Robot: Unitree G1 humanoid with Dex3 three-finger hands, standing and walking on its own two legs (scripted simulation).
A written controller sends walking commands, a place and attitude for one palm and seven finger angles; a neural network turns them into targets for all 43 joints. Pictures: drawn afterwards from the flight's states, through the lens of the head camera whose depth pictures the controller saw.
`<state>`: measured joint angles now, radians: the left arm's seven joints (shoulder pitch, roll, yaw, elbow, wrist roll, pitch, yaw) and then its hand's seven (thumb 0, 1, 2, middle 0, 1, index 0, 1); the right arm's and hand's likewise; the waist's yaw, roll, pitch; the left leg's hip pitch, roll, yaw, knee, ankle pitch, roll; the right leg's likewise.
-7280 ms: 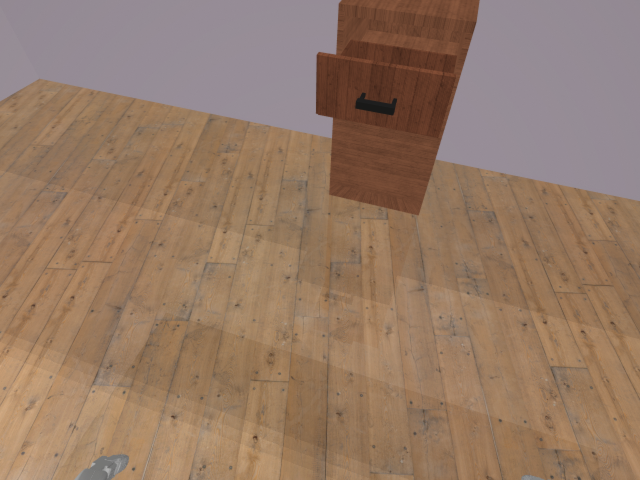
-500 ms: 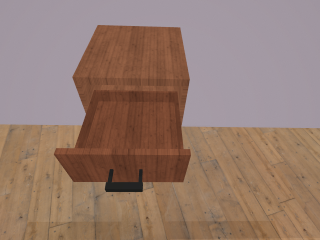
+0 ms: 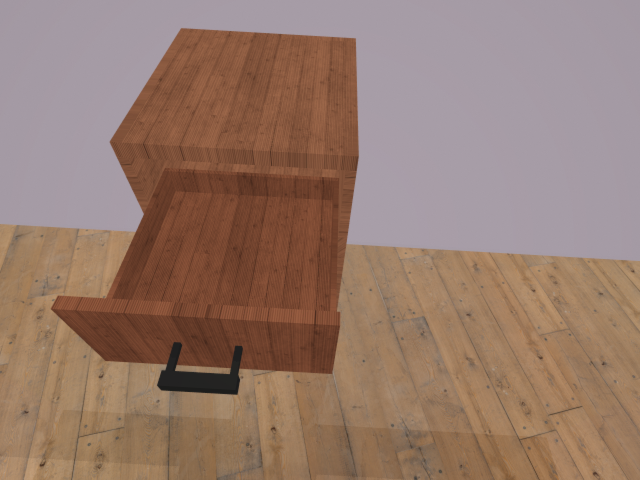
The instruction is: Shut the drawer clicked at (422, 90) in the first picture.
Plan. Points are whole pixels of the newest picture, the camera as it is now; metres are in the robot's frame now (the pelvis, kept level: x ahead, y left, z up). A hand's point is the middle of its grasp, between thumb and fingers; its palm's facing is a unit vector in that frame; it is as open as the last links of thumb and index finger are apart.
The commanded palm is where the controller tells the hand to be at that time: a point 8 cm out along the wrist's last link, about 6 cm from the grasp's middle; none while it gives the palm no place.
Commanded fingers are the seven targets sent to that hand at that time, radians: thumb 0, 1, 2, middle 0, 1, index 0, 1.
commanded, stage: come to a stop and stand still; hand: left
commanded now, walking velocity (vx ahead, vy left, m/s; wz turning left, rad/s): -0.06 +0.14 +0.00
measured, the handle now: (203, 367) +0.27 +0.19 -0.08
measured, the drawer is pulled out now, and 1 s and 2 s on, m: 0.30 0.30 0.30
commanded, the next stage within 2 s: look again from close up in 1.44 s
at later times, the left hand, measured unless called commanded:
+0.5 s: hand out of the picture +0.01 +0.27 -0.17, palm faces -0.01 -0.97 -0.25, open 7.4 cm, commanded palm none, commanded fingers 0.00 0.90 0.90 -0.20 -0.30 -0.20 -0.30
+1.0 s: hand out of the picture +0.02 +0.23 -0.17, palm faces -0.01 -0.98 -0.18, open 7.4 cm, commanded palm none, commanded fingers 0.00 0.90 0.90 -0.20 -0.30 -0.20 -0.30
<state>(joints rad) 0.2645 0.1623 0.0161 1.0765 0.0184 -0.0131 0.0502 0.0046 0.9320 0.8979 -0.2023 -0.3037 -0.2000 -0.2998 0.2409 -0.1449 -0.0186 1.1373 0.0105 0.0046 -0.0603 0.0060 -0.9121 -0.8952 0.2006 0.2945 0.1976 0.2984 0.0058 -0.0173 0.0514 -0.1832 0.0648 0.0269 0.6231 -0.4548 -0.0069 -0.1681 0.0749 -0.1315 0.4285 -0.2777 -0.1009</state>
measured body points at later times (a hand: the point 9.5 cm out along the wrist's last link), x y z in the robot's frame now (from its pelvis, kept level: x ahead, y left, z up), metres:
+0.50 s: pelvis -0.03 +0.08 +0.00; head -0.02 +0.07 +0.45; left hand +0.01 +0.32 -0.15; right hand -0.02 -0.15 -0.16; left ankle +0.01 +0.14 -0.74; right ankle -0.03 -0.04 -0.74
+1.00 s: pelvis +0.02 +0.07 +0.00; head +0.04 +0.07 +0.45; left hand +0.02 +0.29 -0.16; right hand +0.06 -0.16 -0.15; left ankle +0.01 +0.14 -0.74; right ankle -0.03 -0.04 -0.74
